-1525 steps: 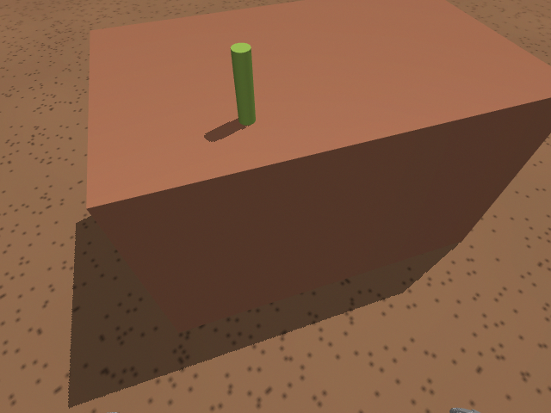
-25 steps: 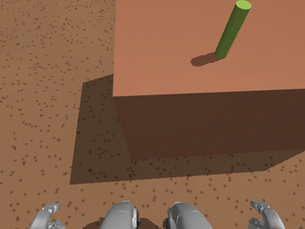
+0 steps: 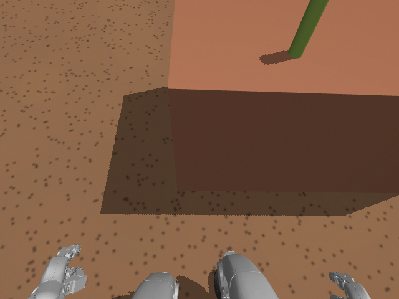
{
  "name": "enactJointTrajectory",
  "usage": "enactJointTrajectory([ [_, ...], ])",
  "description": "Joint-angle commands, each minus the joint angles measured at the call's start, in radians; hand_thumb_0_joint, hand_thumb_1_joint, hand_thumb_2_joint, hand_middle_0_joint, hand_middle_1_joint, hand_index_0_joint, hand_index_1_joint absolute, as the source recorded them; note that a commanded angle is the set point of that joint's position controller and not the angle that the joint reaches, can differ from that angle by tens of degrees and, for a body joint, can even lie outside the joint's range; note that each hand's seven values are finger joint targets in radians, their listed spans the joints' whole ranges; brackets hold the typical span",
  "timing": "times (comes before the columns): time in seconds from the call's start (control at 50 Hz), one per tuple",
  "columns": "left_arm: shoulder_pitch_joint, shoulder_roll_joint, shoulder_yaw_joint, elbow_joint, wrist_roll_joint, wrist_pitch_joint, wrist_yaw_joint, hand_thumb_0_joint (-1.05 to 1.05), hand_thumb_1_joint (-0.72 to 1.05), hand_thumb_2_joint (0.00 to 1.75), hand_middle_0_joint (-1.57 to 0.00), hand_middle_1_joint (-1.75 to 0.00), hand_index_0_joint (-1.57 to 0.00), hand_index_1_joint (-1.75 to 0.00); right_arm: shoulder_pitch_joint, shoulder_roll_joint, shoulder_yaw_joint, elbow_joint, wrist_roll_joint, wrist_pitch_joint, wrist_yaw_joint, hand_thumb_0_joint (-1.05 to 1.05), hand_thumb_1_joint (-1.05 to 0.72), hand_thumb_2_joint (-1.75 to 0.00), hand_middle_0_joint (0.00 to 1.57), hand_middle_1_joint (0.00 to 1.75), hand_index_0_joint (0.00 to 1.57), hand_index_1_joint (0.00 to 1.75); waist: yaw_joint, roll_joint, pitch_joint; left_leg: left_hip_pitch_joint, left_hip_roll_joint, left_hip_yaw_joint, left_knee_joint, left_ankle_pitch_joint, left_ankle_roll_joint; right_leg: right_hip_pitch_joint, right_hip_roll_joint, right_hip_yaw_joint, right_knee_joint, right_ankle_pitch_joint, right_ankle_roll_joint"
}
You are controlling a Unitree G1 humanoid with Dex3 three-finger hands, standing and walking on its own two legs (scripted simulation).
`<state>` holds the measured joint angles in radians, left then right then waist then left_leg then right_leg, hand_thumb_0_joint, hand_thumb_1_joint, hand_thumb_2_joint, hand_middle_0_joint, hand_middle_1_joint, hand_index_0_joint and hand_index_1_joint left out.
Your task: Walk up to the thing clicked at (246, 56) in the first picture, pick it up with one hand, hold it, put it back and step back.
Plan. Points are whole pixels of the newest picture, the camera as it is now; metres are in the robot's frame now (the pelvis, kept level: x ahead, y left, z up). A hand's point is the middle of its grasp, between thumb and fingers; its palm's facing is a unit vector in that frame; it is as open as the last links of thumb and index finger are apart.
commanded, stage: step back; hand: right
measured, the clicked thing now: (307, 26) +0.73 -0.26 +0.08
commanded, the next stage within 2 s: none
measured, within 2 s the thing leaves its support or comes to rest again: neither
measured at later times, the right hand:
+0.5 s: hand out of the picture -0.04 -0.32 -0.15, palm faces +0.03 +0.94 -0.35, open 7.4 cm
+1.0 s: hand out of the picture -0.20 -0.32 -0.13, palm faces -0.07 +0.90 -0.42, open 7.4 cm
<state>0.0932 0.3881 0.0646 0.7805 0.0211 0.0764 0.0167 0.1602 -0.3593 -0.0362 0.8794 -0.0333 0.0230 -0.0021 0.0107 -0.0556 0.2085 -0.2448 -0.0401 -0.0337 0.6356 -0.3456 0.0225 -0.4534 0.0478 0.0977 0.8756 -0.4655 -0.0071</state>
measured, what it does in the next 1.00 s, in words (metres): walks backwards: right foot, then left foot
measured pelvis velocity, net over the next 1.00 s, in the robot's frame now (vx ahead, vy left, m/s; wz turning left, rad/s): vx -0.32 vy -0.06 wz -0.01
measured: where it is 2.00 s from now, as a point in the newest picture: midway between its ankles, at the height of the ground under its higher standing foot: outside the picture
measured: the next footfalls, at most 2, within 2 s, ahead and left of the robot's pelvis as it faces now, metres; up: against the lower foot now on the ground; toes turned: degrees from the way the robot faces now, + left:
right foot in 0.32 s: -0.09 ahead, -0.15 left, +0.00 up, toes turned -1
left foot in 0.74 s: -0.21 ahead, +0.07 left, +0.00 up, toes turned +0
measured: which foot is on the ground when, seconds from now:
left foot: down 0.00-0.36, up 0.38-0.72, down 0.74-1.00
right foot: up 0.00-0.30, down 0.32-0.76, up 0.78-1.00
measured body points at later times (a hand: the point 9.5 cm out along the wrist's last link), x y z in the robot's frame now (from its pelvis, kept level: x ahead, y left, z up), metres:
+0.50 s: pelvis -0.14 -0.05 +0.01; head -0.09 -0.08 +0.45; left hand -0.05 +0.26 -0.09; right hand -0.04 -0.37 -0.12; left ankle -0.14 +0.11 -0.64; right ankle -0.13 -0.15 -0.72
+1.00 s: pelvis -0.32 -0.06 +0.00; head -0.27 -0.04 +0.45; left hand -0.24 +0.26 -0.12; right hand -0.19 -0.37 -0.10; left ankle -0.25 +0.07 -0.72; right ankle -0.37 -0.19 -0.67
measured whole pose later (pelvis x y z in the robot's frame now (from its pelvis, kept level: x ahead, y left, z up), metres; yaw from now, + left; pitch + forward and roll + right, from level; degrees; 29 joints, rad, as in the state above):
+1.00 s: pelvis -0.32 -0.06 +0.00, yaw +0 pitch -2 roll -1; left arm 0.18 0.39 0.07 0.85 0.01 0.06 0.01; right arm 0.13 -0.38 -0.04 0.83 -0.04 0.05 0.00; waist 0.03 -0.02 0.15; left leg -0.35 0.04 -0.02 0.59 -0.22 0.01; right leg -0.34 0.07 0.09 0.99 -0.50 0.02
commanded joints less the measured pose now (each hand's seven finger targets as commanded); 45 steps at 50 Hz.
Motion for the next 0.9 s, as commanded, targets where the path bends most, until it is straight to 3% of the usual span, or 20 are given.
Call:
enactJointTrajectory([
  [0.0,0.041,0.195,0.073,-0.053,-0.011,-0.022,0.008,0.0,0.9,0.9,-0.2,-0.3,-0.2,-0.3,-0.084,-0.291,-0.078,-0.109,-0.012,-0.031,-0.029,0.0,-0.9,-0.9,0.2,0.3,0.2,0.3,0.013,0.16,-0.203,-0.001,0.329,-0.256,-0.256,0.533,0.223,-0.016,0.065,0.131,0.396,-0.076,-0.005],
  [0.04,0.108,0.186,0.076,-0.034,-0.013,-0.024,0.001,0.0,0.9,0.9,-0.2,-0.3,-0.2,-0.3,-0.087,-0.247,-0.07,-0.11,-0.003,-0.031,-0.031,0.0,-0.9,-0.9,0.2,0.3,0.2,0.3,0.044,0.169,-0.185,0.059,0.246,-0.153,-0.234,0.517,0.162,-0.061,0.087,0.109,0.378,-0.007,-0.004],
  [0.16,0.078,0.164,0.065,-0.044,0.0,-0.037,0.0,0.0,0.9,0.9,-0.2,-0.3,-0.2,-0.3,0.017,-0.261,-0.086,-0.118,0.006,-0.019,-0.031,0.0,-0.9,-0.9,0.2,0.3,0.2,0.3,-0.039,0.232,-0.239,0.223,0.297,-0.166,-0.163,0.581,0.238,-0.028,0.028,0.035,0.115,-0.062,0.054],
  [0.26,0.2,0.155,0.065,0.02,0.002,-0.05,-0.01,0.0,0.9,0.9,-0.2,-0.3,-0.2,-0.3,-0.051,-0.292,-0.089,-0.152,0.009,0.003,-0.022,0.0,-0.9,-0.9,0.2,0.3,0.2,0.3,0.007,0.276,-0.318,0.112,0.27,-0.137,-0.08,0.438,0.176,0.221,-0.023,-0.074,-0.328,0.111,0.019],
  [0.3,0.253,0.182,0.075,0.054,0.014,-0.057,-0.008,0.0,0.9,0.9,-0.2,-0.3,-0.2,-0.3,-0.077,-0.27,-0.077,-0.158,0.024,0.016,-0.018,0.0,-0.9,-0.9,0.2,0.3,0.2,0.3,0.043,0.208,-0.314,-0.037,0.208,-0.11,-0.005,0.292,0.097,0.349,-0.044,-0.041,-0.473,0.27,-0.02],
  [0.32,0.214,0.263,0.096,0.033,0.031,-0.061,-0.01,0.0,0.9,0.9,-0.2,-0.3,-0.2,-0.3,-0.065,-0.22,-0.067,-0.169,0.031,0.018,-0.018,0.0,-0.9,-0.9,0.2,0.3,0.2,0.3,0.023,-0.003,-0.267,-0.232,0.067,-0.09,0.127,0.081,0.027,0.369,-0.192,0.23,-0.495,0.273,-0.076],
  [0.34,0.142,0.346,0.112,-0.004,0.02,-0.056,-0.013,0.0,0.9,0.9,-0.2,-0.3,-0.2,-0.3,-0.087,-0.196,-0.062,-0.179,0.033,0.017,-0.032,0.0,-0.9,-0.9,0.2,0.3,0.2,0.3,0.05,-0.19,-0.21,-0.266,-0.074,-0.052,0.35,-0.251,-0.021,0.168,-0.392,0.415,-0.571,0.258,-0.232],
  [0.36,0.076,0.382,0.116,-0.037,0.025,-0.059,-0.009,0.0,0.9,0.9,-0.2,-0.3,-0.2,-0.3,-0.084,-0.237,-0.083,-0.164,0.029,0.022,-0.044,0.0,-0.9,-0.9,0.2,0.3,0.2,0.3,0.056,-0.223,-0.142,-0.206,-0.027,-0.133,0.536,-0.303,-0.031,-0.037,-0.481,0.528,-0.625,0.223,-0.308],
  [0.42,-0.047,0.236,0.082,-0.063,0.016,-0.065,0.001,0.0,0.9,0.9,-0.2,-0.3,-0.2,-0.3,0.029,-0.244,-0.07,-0.089,0.042,0.014,-0.032,0.0,-0.9,-0.9,0.2,0.3,0.2,0.3,-0.042,-0.065,-0.13,-0.221,-0.085,-0.162,0.603,-0.133,-0.022,0.081,-0.271,0.15,-0.479,0.496,-0.182],
  [0.44,-0.048,0.217,0.086,-0.062,0.02,-0.061,0.003,0.0,0.9,0.9,-0.2,-0.3,-0.2,-0.3,0.045,-0.217,-0.06,-0.084,0.041,0.01,-0.037,0.0,-0.9,-0.9,0.2,0.3,0.2,0.3,-0.042,-0.088,-0.159,-0.23,-0.093,-0.14,0.604,-0.121,-0.029,0.123,-0.236,0.089,-0.452,0.54,-0.159],
  [0.52,0.109,0.182,0.075,-0.054,0.024,-0.056,0.016,0.0,0.9,0.9,-0.2,-0.3,-0.2,-0.3,0.01,-0.195,-0.043,-0.105,0.028,-0.008,-0.043,0.0,-0.9,-0.9,0.2,0.3,0.2,0.3,0.051,-0.097,-0.236,-0.327,-0.066,-0.09,0.411,-0.167,-0.052,0.431,-0.237,0.095,-0.374,0.697,-0.181],
  [0.58,0.137,0.193,0.079,-0.059,0.02,-0.047,0.024,0.0,0.9,0.9,-0.2,-0.3,-0.2,-0.3,0.017,-0.183,-0.043,-0.111,0.02,-0.012,-0.044,0.0,-0.9,-0.9,0.2,0.3,0.2,0.3,0.073,-0.133,-0.282,-0.288,-0.024,-0.055,0.257,-0.215,-0.058,0.518,-0.301,0.14,-0.346,0.785,-0.215],
  [0.66,0.045,0.227,0.075,-0.09,0.008,-0.036,0.022,0.0,0.9,0.9,-0.2,-0.3,-0.2,-0.3,0.134,-0.204,-0.061,-0.065,0.013,-0.01,-0.033,0.0,-0.9,-0.9,0.2,0.3,0.2,0.3,0.018,-0.145,-0.339,-0.075,0.016,0.014,-0.016,-0.084,-0.02,0.405,-0.319,0.139,-0.312,0.673,-0.182],
  [0.7,0.024,0.225,0.059,-0.097,0.0,-0.027,0.013,0.0,0.9,0.9,-0.2,-0.3,-0.2,-0.3,0.184,-0.221,-0.073,-0.038,0.011,-0.008,-0.028,0.0,-0.9,-0.9,0.2,0.3,0.2,0.3,-0.019,-0.079,-0.335,0.057,0.028,-0.002,-0.182,0.119,0.02,0.252,-0.268,0.104,-0.269,0.485,-0.114],
  [0.72,0.014,0.194,0.049,-0.105,-0.002,-0.024,0.009,0.0,0.9,0.9,-0.2,-0.3,-0.2,-0.3,0.167,-0.276,-0.089,-0.05,-0.008,-0.004,-0.028,0.0,-0.9,-0.9,0.2,0.3,0.2,0.3,-0.024,0.067,-0.304,0.078,0.168,-0.212,-0.22,0.165,0.083,0.099,-0.183,0.052,-0.159,0.29,-0.059],
  [0.74,0.001,0.16,0.045,-0.106,-0.009,-0.026,0.01,0.0,0.9,0.9,-0.2,-0.3,-0.2,-0.3,0.098,-0.344,-0.098,-0.07,-0.014,-0.001,-0.021,0.0,-0.9,-0.9,0.2,0.3,0.2,0.3,-0.012,0.256,-0.255,0.071,0.346,-0.424,-0.302,0.25,0.181,-0.046,-0.014,-0.088,-0.002,-0.029,-0.017],
  [0.76,-0.057,0.2,0.071,-0.107,0.0,-0.025,0.022,0.0,0.9,0.9,-0.2,-0.3,-0.2,-0.3,0.054,-0.407,-0.107,-0.093,-0.018,0.0,-0.014,0.0,-0.9,-0.9,0.2,0.3,0.2,0.3,-0.06,0.304,-0.223,-0.122,0.459,-0.524,-0.343,0.269,0.303,0.021,0.021,-0.008,0.23,-0.217,0.002],
  [0.78,-0.033,0.218,0.077,-0.086,0.004,-0.023,0.021,0.0,0.9,0.9,-0.2,-0.3,-0.2,-0.3,-0.023,-0.382,-0.104,-0.106,-0.017,-0.01,-0.022,0.0,-0.9,-0.9,0.2,0.3,0.2,0.3,-0.023,0.27,-0.168,-0.226,0.486,-0.525,-0.355,0.261,0.32,0.068,-0.002,0.065,0.363,-0.183,-0.002],
  [0.82,0.024,0.192,0.076,-0.036,-0.012,-0.018,0.008,0.0,0.9,0.9,-0.2,-0.3,-0.2,-0.3,-0.082,-0.29,-0.071,-0.12,-0.031,-0.011,-0.026,0.0,-0.9,-0.9,0.2,0.3,0.2,0.3,0.025,0.164,-0.161,-0.199,0.33,-0.265,-0.297,0.369,0.239,0.06,0.062,0.087,0.431,-0.082,-0.008],
  [0.88,0.111,0.184,0.07,0.004,-0.013,-0.019,-0.002,0.0,0.9,0.9,-0.2,-0.3,-0.2,-0.3,-0.116,-0.255,-0.066,-0.126,-0.015,-0.006,-0.024,0.0,-0.9,-0.9,0.2,0.3,0.2,0.3,0.053,0.201,-0.138,-0.122,0.251,-0.155,-0.267,0.278,0.182,0.043,0.054,0.03,0.337,-0.013,0.009],
])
